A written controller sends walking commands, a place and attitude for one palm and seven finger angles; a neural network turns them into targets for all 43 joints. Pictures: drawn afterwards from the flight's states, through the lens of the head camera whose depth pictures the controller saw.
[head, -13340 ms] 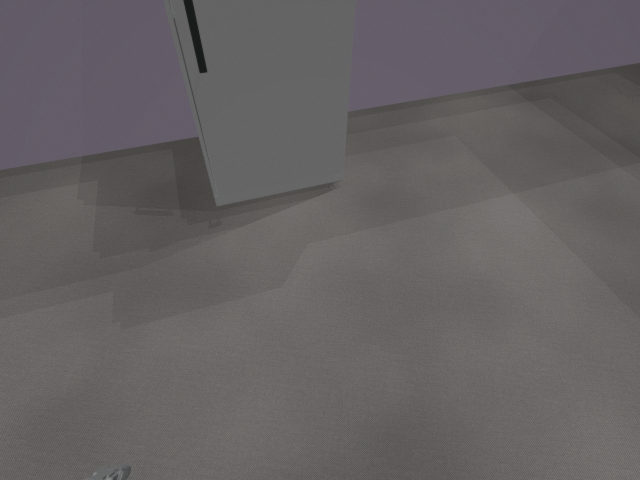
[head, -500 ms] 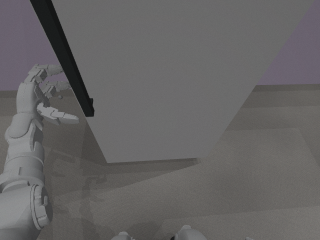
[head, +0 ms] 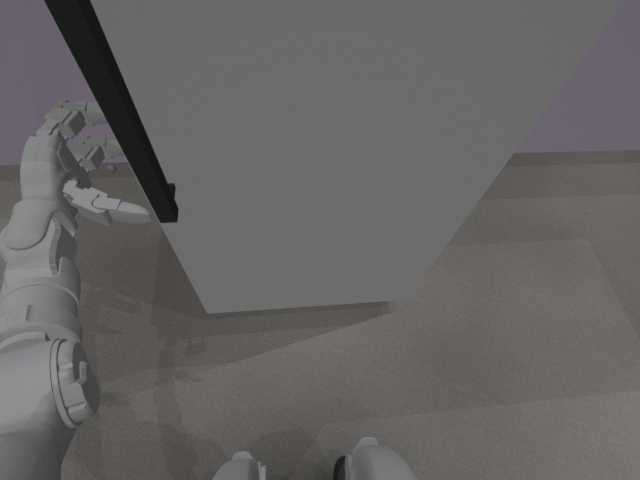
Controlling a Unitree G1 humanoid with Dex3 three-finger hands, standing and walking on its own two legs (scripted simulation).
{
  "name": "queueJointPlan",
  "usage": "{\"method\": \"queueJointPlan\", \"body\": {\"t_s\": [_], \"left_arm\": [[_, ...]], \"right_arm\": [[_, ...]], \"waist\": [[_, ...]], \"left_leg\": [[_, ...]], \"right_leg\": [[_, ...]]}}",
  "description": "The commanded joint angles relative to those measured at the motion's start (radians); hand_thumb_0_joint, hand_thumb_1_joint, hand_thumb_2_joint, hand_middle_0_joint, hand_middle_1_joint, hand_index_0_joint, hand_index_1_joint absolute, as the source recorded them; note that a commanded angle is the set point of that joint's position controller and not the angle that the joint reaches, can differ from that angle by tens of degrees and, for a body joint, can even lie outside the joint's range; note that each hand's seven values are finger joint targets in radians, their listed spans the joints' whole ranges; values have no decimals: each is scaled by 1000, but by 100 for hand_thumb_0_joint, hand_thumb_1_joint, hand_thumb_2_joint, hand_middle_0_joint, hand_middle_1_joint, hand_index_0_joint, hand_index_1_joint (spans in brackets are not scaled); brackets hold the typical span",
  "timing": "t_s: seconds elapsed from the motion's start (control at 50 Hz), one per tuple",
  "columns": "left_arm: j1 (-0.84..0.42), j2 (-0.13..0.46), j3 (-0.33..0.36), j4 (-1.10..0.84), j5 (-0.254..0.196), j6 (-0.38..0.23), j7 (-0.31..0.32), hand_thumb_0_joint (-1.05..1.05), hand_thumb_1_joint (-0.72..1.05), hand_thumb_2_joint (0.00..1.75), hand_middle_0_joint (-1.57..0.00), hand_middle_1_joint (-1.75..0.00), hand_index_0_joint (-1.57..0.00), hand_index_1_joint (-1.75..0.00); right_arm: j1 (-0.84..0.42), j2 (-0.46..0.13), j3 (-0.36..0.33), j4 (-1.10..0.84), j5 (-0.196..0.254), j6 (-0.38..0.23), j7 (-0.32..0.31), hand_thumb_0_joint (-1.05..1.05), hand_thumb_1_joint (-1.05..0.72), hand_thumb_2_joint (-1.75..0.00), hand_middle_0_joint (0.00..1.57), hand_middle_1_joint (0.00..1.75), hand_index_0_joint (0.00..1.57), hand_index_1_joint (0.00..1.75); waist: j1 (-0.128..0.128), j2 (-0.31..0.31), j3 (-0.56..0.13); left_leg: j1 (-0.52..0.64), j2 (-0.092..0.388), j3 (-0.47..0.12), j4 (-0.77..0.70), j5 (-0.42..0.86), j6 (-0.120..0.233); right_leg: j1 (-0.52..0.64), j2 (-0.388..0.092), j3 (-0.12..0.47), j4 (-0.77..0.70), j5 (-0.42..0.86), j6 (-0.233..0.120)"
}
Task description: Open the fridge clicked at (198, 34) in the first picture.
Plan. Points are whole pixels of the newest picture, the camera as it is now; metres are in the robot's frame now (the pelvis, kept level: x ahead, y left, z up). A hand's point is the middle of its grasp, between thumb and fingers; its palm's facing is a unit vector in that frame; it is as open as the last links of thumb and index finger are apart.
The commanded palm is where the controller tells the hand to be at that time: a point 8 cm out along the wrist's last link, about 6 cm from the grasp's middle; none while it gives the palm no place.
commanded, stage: slide the fingers in behind the handle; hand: left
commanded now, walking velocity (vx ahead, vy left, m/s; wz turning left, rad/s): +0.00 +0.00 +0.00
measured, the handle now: (129, 110) +0.51 +0.21 +0.13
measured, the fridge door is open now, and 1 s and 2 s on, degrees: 0 0 0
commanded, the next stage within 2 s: grip the handle and tug to test in 1.76 s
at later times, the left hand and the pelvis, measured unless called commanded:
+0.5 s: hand (124, 176) +0.46 +0.22 +0.08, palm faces +0.04 -1.00 +0.01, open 14.0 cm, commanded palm +0.43 +0.26 +0.09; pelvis +0.00 +0.00 +0.00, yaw +0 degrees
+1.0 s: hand (151, 174) +0.46 +0.19 +0.09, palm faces +0.05 -1.00 -0.01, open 14.0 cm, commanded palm +0.43 +0.24 +0.09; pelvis +0.00 -0.01 +0.00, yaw +0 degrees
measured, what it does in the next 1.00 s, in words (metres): stands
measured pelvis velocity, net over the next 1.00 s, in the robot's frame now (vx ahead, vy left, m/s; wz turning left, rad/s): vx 0.00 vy -0.01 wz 0.00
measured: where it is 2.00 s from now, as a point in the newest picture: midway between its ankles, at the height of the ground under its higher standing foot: outside the picture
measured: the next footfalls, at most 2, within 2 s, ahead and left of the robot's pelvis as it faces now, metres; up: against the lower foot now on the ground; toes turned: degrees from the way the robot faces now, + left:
none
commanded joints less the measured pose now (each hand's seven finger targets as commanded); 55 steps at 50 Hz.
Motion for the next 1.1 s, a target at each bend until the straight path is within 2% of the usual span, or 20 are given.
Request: {"method": "queueJointPlan", "body": {"t_s": [0.0, 0.04, 0.06, 0.1, 0.22, 0.26, 0.28, 0.36, 0.4, 0.46, 0.5, 0.58, 0.66, 0.7, 0.74, 0.84, 0.86, 0.9, 1.04, 1.08], "left_arm": [[-424, 271, 23, -215, -24, -62, 3, 0, -50, 30, -30, -120, -30, -120], [-398, 306, 57, -226, -24, -68, 1, 0, -50, 30, -30, -120, -30, -120], [-410, 273, 23, -235, -19, -68, -2, 0, -50, 30, -30, -120, -30, -120], [-398, 264, 24, -223, -27, -65, 1, 0, -50, 30, -30, -120, -30, -120], [-341, 206, 1, -272, -36, -65, 11, 0, -50, 30, -30, -120, -30, -120], [-306, 226, 21, -276, -35, -59, 16, 0, -50, 30, -30, -120, -30, -120], [-328, 183, -17, -283, -37, -55, 17, 0, -50, 30, -30, -120, -30, -120], [-310, 205, 11, -318, -34, -56, 44, 0, -50, 30, -30, -120, -30, -120], [-343, 154, -37, -316, -27, -57, 52, 0, -50, 30, -30, -120, -30, -120], [-354, 155, -34, -346, -21, -71, 68, 0, -50, 30, -30, -120, -30, -120], [-358, 116, -57, -324, -22, -68, 75, 0, -50, 30, -30, -120, -30, -120], [-337, 155, -25, -281, -14, -64, 84, 0, -50, 30, -30, -120, -30, -120], [-324, 139, -33, -321, -13, -75, 93, 0, -50, 30, -30, -120, -30, -120], [-320, 96, -62, -299, -20, -69, 93, 0, -50, 30, -30, -120, -30, -120], [-341, 88, -70, -297, -18, -68, 99, 0, -50, 30, -30, -120, -30, -120], [-327, 136, -28, -355, -10, -84, 118, 0, -50, 30, -30, -120, -30, -120], [-322, 99, -59, -358, -8, -85, 118, 0, -50, 30, -30, -120, -30, -120], [-311, 108, -47, -314, -12, -79, 120, 0, -50, 30, -30, -120, -30, -120], [-337, 121, -38, -305, -8, -87, 126, 0, -50, 30, -30, -120, -30, -120], [-356, 90, -69, -315, -3, -95, 123, 0, -50, 30, -30, -120, -30, -120]], "right_arm": [[115, -177, -62, -75, 3, -18, -12, 0, -90, -90, 20, 30, 20, 30], [118, -179, -64, -81, 0, -16, -14, 0, -90, -90, 20, 30, 20, 30], [115, -175, -62, -81, 2, -15, -11, 0, -90, -90, 20, 30, 20, 30], [114, -175, -62, -81, 1, -15, -10, 0, -90, -90, 20, 30, 20, 30], [103, -169, -69, -95, 2, -16, -2, 0, -90, -90, 20, 30, 20, 30], [101, -172, -70, -102, 3, -14, -2, 0, -90, -90, 20, 30, 20, 30], [94, -166, -68, -100, 5, -15, -2, 0, -90, -90, 20, 30, 20, 30], [91, -166, -71, -104, 4, -14, -1, 0, -90, -90, 20, 30, 20, 30], [83, -161, -69, -99, 4, -17, 0, 0, -90, -90, 20, 30, 20, 30], [85, -161, -73, -95, 3, -23, 0, 0, -90, -90, 20, 30, 20, 30], [79, -156, -72, -87, 2, -26, 3, 0, -90, -90, 20, 30, 20, 30], [77, -159, -69, -91, 2, -23, 2, 0, -90, -90, 20, 30, 20, 30], [74, -155, -71, -98, 1, -24, 8, 0, -90, -90, 20, 30, 20, 30], [73, -152, -72, -95, 4, -24, 9, 0, -90, -90, 20, 30, 20, 30], [73, -153, -70, -95, 3, -24, 9, 0, -90, -90, 20, 30, 20, 30], [77, -151, -75, -97, 0, -27, 9, 0, -90, -90, 20, 30, 20, 30], [74, -144, -74, -96, 2, -28, 11, 0, -90, -90, 20, 30, 20, 30], [71, -148, -72, -89, 3, -27, 11, 0, -90, -90, 20, 30, 20, 30], [73, -149, -71, -90, 2, -33, 6, 0, -90, -90, 20, 30, 20, 30], [63, -144, -70, -89, 4, -35, 7, 0, -90, -90, 20, 30, 20, 30]], "waist": [[-12, 94, -399], [8, 127, -413], [-2, 145, -418], [-2, 110, -394], [8, 111, -407], [23, 98, -421], [7, 109, -388], [21, 90, -399], [6, 100, -367], [12, 120, -423], [5, 125, -400], [14, 64, -388], [27, 114, -434], [13, 62, -393], [10, 67, -375], [31, 83, -448], [22, 89, -453], [19, 45, -385], [18, 29, -377], [15, 79, -385]], "left_leg": [[208, -29, -46, -122, 369, 9], [215, -31, -47, -122, 391, 6], [241, -29, -50, -125, 400, 4], [223, -28, -50, -125, 385, 5], [260, -25, -47, -129, 409, 2], [251, -26, -47, -131, 426, 1], [252, -26, -45, -133, 423, 0], [259, -25, -48, -134, 442, -1], [259, -25, -52, -136, 416, -4], [308, -25, -59, -128, 468, -8], [312, -24, -57, -124, 466, -12], [238, -32, -45, -129, 413, -1], [287, -31, -50, -125, 469, -8], [254, -31, -43, -128, 438, -4], [241, -35, -43, -131, 407, 0], [247, -40, -36, -128, 440, 2], [261, -38, -33, -129, 448, 0], [204, -39, -26, -138, 378, 2], [175, -47, -20, -148, 322, 10], [195, -47, -20, -147, 321, 6]], "right_leg": [[258, 40, 47, -71, 294, -11], [268, 39, 45, -63, 305, -19], [247, 40, 42, -62, 301, -16], [246, 41, 41, -66, 290, -15], [240, 42, 34, -67, 296, -15], [265, 42, 35, -62, 314, -17], [245, 41, 33, -65, 311, -15], [264, 40, 34, -63, 328, -16], [232, 39, 30, -66, 300, -16], [237, 39, 33, -59, 321, -17], [218, 39, 28, -61, 315, -16], [273, 35, 40, -61, 330, -14], [270, 35, 37, -53, 347, -18], [273, 36, 36, -62, 346, -13], [268, 36, 37, -62, 329, -16], [330, 33, 50, -55, 380, -16], [323, 34, 49, -58, 385, -13], [326, 33, 50, -71, 352, -11], [355, 29, 61, -82, 329, -12], [329, 28, 60, -78, 319, -13]]}}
